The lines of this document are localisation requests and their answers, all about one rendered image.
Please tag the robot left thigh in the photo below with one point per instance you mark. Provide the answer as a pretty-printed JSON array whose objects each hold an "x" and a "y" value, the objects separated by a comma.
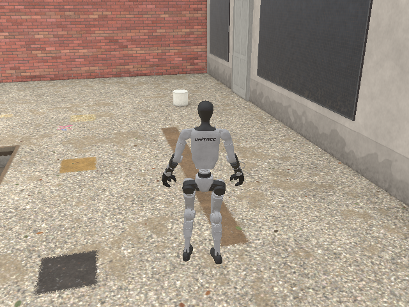
[{"x": 189, "y": 191}]

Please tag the robot left shin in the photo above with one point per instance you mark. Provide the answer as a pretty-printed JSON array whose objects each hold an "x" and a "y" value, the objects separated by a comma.
[{"x": 187, "y": 231}]

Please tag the robot left forearm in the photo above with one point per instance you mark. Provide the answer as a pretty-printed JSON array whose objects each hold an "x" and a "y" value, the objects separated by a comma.
[{"x": 170, "y": 167}]

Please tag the left robot upper arm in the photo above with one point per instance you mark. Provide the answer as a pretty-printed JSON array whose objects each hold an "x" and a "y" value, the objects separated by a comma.
[{"x": 180, "y": 146}]

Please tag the right robot hand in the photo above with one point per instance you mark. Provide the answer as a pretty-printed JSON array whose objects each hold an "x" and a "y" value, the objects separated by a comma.
[{"x": 235, "y": 177}]

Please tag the robot right forearm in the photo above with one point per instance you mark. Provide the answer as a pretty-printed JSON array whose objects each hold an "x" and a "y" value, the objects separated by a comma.
[{"x": 236, "y": 167}]

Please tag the left robot hand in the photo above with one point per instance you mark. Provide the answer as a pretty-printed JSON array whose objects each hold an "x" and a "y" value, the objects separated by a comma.
[{"x": 165, "y": 178}]

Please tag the right robot upper arm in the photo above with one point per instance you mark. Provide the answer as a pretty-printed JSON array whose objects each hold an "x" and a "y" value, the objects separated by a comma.
[{"x": 228, "y": 144}]

